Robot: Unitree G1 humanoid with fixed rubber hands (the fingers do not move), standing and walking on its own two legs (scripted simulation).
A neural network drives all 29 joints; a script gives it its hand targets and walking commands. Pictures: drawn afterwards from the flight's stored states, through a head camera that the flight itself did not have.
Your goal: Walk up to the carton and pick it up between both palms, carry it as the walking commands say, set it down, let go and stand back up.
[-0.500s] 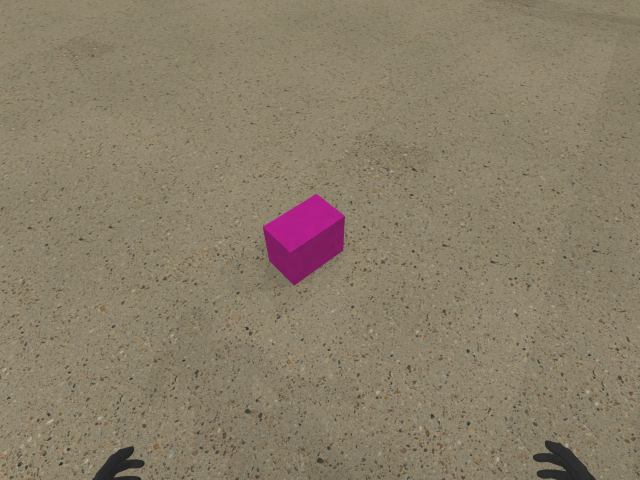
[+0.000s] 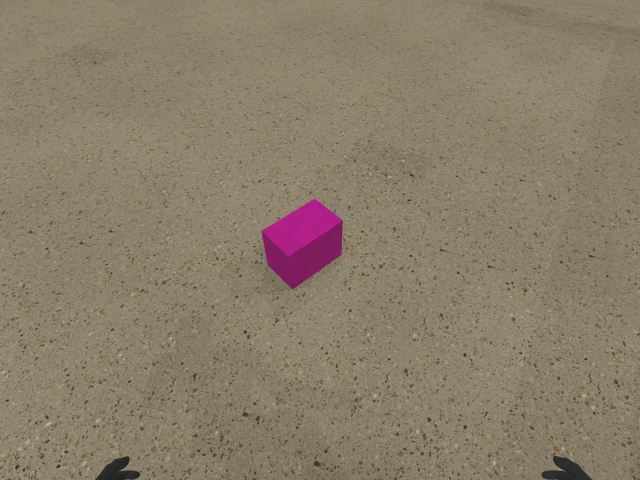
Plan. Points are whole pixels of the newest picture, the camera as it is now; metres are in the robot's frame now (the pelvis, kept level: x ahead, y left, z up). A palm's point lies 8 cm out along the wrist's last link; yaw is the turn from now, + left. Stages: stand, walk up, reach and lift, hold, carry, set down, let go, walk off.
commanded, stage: stand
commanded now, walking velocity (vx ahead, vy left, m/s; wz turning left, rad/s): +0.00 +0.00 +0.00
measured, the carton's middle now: (303, 243) +1.03 +0.08 -0.68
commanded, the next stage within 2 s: walk up in 0.34 s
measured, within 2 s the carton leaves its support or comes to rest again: neither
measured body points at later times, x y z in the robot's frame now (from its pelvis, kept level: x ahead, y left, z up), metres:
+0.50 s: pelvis +0.01 +0.00 +0.00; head +0.02 +0.00 +0.45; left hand +0.12 +0.32 -0.12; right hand +0.11 -0.32 -0.11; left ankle +0.01 +0.12 -0.75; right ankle +0.00 -0.12 -0.75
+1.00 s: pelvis +0.11 +0.06 -0.01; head +0.14 +0.09 +0.44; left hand +0.21 +0.40 -0.12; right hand +0.19 -0.29 -0.08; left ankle +0.10 +0.16 -0.75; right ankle +0.14 -0.08 -0.70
